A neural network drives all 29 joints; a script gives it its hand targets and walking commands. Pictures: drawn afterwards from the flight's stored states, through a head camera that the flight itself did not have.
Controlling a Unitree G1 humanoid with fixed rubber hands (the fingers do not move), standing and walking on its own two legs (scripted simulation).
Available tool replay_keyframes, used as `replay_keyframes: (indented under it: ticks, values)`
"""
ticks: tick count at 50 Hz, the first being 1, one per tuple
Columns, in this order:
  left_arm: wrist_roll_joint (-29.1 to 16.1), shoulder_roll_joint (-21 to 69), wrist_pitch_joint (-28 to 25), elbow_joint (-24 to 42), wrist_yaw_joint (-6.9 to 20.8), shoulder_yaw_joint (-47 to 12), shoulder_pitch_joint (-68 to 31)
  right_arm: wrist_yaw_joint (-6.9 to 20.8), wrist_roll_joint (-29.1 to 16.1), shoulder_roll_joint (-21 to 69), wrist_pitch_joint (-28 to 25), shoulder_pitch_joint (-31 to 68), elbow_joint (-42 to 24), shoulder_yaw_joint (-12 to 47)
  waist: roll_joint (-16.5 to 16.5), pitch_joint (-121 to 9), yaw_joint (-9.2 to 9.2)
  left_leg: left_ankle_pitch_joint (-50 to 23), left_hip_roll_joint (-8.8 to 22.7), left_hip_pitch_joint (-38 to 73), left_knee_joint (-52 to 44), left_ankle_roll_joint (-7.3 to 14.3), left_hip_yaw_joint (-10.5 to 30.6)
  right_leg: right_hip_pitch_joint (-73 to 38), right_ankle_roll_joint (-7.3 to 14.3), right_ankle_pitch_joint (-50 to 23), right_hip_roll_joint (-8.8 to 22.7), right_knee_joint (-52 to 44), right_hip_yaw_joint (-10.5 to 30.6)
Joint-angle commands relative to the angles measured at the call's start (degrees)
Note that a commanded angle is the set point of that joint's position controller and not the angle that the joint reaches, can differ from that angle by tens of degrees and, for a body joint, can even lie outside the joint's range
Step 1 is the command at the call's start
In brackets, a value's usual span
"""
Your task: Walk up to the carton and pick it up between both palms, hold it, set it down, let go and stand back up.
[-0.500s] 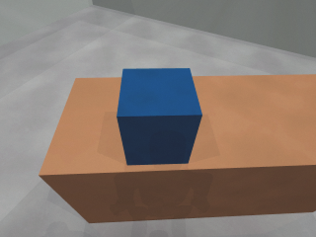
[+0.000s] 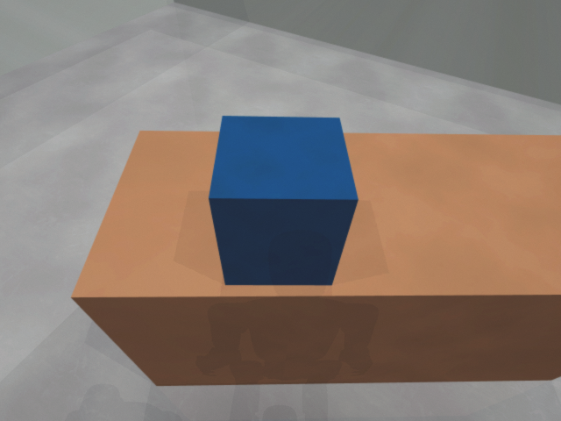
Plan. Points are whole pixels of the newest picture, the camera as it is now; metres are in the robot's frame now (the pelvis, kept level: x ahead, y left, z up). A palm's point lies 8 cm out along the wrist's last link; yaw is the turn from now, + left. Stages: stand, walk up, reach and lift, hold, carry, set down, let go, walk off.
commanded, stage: walk up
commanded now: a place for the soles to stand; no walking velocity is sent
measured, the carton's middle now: (280, 205) +0.48 +0.00 +0.00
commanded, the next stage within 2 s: reach and lift in 0.90 s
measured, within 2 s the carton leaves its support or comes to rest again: neither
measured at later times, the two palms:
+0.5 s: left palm out of the picture +0.04 +0.22 -0.12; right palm out of the picture +0.07 -0.24 -0.12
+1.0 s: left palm out of the picture +0.08 +0.24 -0.14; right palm out of the picture +0.13 -0.23 -0.13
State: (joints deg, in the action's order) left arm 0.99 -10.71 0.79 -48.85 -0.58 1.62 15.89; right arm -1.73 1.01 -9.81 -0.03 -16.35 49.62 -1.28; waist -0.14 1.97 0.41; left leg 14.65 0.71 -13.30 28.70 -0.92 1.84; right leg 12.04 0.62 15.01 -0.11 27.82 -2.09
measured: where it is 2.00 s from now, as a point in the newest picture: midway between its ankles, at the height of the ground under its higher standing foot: outside the picture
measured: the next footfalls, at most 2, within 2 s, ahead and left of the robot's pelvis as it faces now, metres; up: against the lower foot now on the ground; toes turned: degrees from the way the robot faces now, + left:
none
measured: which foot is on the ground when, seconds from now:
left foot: down 0.00-1.00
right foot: down 0.00-1.00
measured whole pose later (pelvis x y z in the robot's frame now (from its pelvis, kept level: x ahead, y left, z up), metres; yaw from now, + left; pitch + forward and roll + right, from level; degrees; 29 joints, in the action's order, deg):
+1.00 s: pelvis -0.03 -0.02 -0.02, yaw +3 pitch +4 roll +1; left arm -2.7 -15.4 13.4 -39.1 -0.9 -0.8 10.0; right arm 2.3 5.0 -7.2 -3.8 -4.6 52.3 -8.0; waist -3.2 -2.8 -0.4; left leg 16.3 0.1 -27.9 39.7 -2.3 2.4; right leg 27.0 1.7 19.7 1.8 42.5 -4.0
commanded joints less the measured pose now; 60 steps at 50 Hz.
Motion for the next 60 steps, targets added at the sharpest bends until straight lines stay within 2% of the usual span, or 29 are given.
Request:
replay_keyframes:
  ticks: [1, 9, 13, 17, 26, 34, 35, 37, 41, 45, 46, 47, 48, 50, 52, 53, 56, 58, 60]
  values:
    - [-0.02, -5.36, -0.70, 4.12, 0.04, 1.01, 1.76, -0.04, 0.18, -5.05, -0.63, -1.09, -4.43, -1.06, 0.71, -1.08, -0.05, -6.81, 3.27, -0.63, -3.64, 2.05, 3.67, 0.53, 1.78, -5.34, 4.64, -5.26, 4.00]
    - [-0.12, -5.92, -0.77, 6.77, 0.68, 0.81, 1.31, 0.52, 0.22, -4.99, -0.81, -0.47, -6.76, -0.85, -0.29, -0.23, 0.04, -3.65, 2.34, -2.29, -2.88, 1.34, 4.35, 2.09, 2.37, -0.50, 5.37, -7.32, 4.09]
    - [-0.24, -6.21, -0.84, 7.74, 0.90, 0.87, 1.34, 0.67, 0.30, -5.20, -1.08, -0.62, -7.55, -0.85, 0.77, -0.21, 0.07, -2.92, 2.14, -2.79, -2.68, 1.08, 4.73, 2.20, 2.59, 1.71, 5.69, -7.84, 3.91]
    - [-0.25, -5.94, -0.92, 8.43, 1.04, 0.83, 1.83, 0.70, 0.26, -5.10, -1.19, -0.94, -8.32, -0.84, -0.05, -0.52, 0.08, -3.03, 2.22, -3.59, -2.43, 0.97, 5.40, 1.34, 2.65, 1.50, 5.68, -7.62, 3.12]
    - [-0.29, -5.81, -0.80, 9.79, 1.17, 1.14, 2.73, 0.51, 0.31, -4.95, -1.32, -1.31, -9.85, -0.82, 1.40, -1.29, 0.01, -4.85, 1.96, -4.97, -1.72, 0.99, 6.22, 0.23, 2.97, 0.15, 5.88, -6.01, 1.58]
    - [-0.31, -6.12, -0.60, 10.67, 1.17, 1.27, 2.98, 0.35, 0.28, -4.78, -1.09, -1.18, -11.23, -0.85, 0.87, -1.31, -0.06, -4.59, 1.58, -6.10, -0.84, 1.05, 6.91, 0.33, 3.00, 0.28, 6.06, -5.01, 0.52]
    - [-0.22, -6.02, -0.63, 10.85, 1.17, 1.28, 3.03, 0.33, 0.29, -4.93, -1.09, -1.13, -11.21, -0.96, 1.62, -1.67, -0.11, -4.59, 1.43, -5.82, -0.43, 0.94, 6.67, 0.29, 2.99, 0.22, 6.11, -5.11, 0.66]
    - [-0.25, -6.13, -0.61, 11.29, 1.23, 1.22, 2.46, 0.32, 0.32, -4.79, -1.10, -1.29, -11.62, -0.85, 0.79, -2.00, 0.13, -5.02, 1.45, -5.91, -0.32, 1.02, 6.73, 0.16, 3.01, 0.35, 6.29, -4.75, 0.27]
    - [-0.27, -6.01, -0.52, 11.74, 1.28, 1.26, 2.58, 0.36, 0.29, -5.25, -1.16, -0.12, -12.60, -1.08, 2.08, -1.48, -0.24, -5.60, 1.84, -7.47, -0.78, 1.20, 7.74, -0.42, 2.67, -0.60, 5.86, -3.55, -0.52]
    - [-0.19, -6.10, -0.52, 12.18, 1.39, 1.27, 2.45, 0.36, 0.26, -4.70, -1.05, -0.02, -13.32, -1.02, 0.76, -2.11, -0.25, -4.63, 1.33, -7.26, 0.18, 0.99, 7.06, -0.30, 3.01, 0.12, 6.43, -4.15, -0.35]
    - [-5.03, -12.12, 5.34, 16.86, 1.46, -1.95, -24.98, 2.67, 4.27, -2.81, -4.48, 25.74, -4.57, -9.29, -2.71, -1.78, 3.11, 6.45, -0.23, -17.27, 2.86, 0.37, -2.69, 16.92, 1.63, 10.98, 2.18, 3.47, 2.31]
    - [-5.06, -12.69, 9.41, 16.42, -0.04, -2.40, -24.04, 4.12, 6.52, -3.91, -5.06, 24.74, -3.50, -10.74, -3.15, -6.49, 2.36, 9.04, -1.04, -18.80, 6.22, 0.05, -4.86, 17.11, 0.77, 15.26, 3.52, 7.65, 1.96]
    - [-4.68, -11.56, 12.27, 18.01, -1.06, -1.82, -21.90, 4.96, 5.99, -1.85, -5.66, 21.55, -1.91, -9.61, -3.08, -10.23, 1.58, 6.84, -1.46, -17.53, 7.37, 0.05, -5.68, 18.03, 0.47, 14.63, 4.47, 7.82, 2.72]
    - [-3.98, -9.70, 16.05, 21.83, -1.57, -0.61, -15.02, 5.20, 3.35, 0.88, -7.58, 14.38, 1.38, -8.40, -0.91, -13.82, 0.02, 1.18, -1.24, -12.55, 7.43, 0.00, -5.98, 15.58, 0.62, 6.10, 4.23, 7.22, 3.42]
    - [-3.19, -8.03, 17.55, 22.78, -1.06, 0.00, -7.38, 4.57, 0.96, -1.77, -10.40, 10.94, 3.50, -7.39, 0.90, -13.74, -0.98, -5.63, -0.61, -6.51, 3.19, -0.02, -4.94, 7.26, 1.56, -3.90, 1.48, 4.38, 3.05]
    - [-2.86, -7.30, 17.11, 23.65, -0.61, 0.09, -5.59, 4.31, -0.18, -3.09, -11.90, 12.18, 3.09, -6.80, 1.34, -12.75, -1.57, -5.28, -0.23, -4.15, 0.17, -0.01, -4.13, 3.11, 1.85, -3.38, 0.25, 2.46, 2.90]
    - [-2.73, -7.18, 15.27, 22.90, -0.05, 0.01, -5.68, 3.68, 0.98, -3.54, -14.39, 18.26, -2.09, -5.43, -2.84, -6.22, -2.20, -2.96, -0.68, -2.27, -4.82, -0.15, -4.31, -0.44, 1.61, 1.36, -0.22, -3.86, 3.43]
    - [-2.42, -8.12, 14.27, 22.27, -0.63, 0.74, -8.02, 3.60, 2.57, -2.43, -14.06, 19.12, -3.71, -5.48, -3.71, -3.76, -2.77, -1.26, -1.36, -2.03, -5.78, -0.02, -5.31, 0.99, 0.82, 4.76, 0.33, -6.02, 3.91]
    - [-1.94, -8.45, 13.15, 22.59, -1.47, 1.47, -10.16, 3.76, 2.90, -1.50, -13.34, 18.68, -4.67, -5.77, -2.96, -3.55, -3.13, -0.84, -1.73, -1.68, -5.73, -0.01, -6.06, 2.09, 0.48, 5.97, 1.01, -6.75, 4.61]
